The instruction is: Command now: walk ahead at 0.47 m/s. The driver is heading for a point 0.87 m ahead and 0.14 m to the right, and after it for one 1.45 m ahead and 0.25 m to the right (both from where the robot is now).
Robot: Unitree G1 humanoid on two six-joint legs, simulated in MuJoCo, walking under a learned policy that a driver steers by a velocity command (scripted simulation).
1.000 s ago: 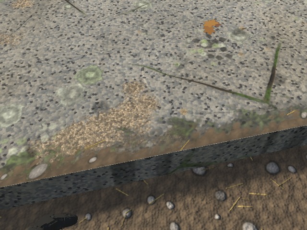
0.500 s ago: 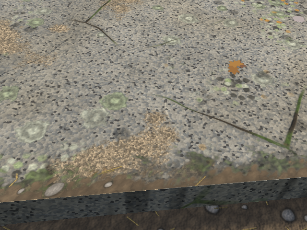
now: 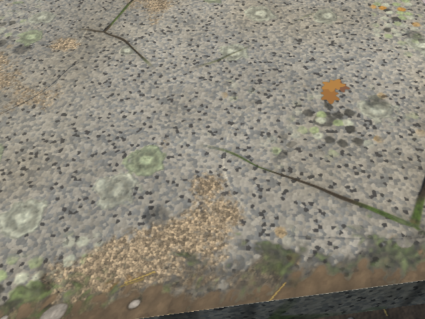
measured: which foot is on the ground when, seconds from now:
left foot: up 0.00-0.30, down 0.32-0.84, up 0.86-1.00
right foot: down 0.00-0.32, up 0.34-0.80, down 0.82-1.00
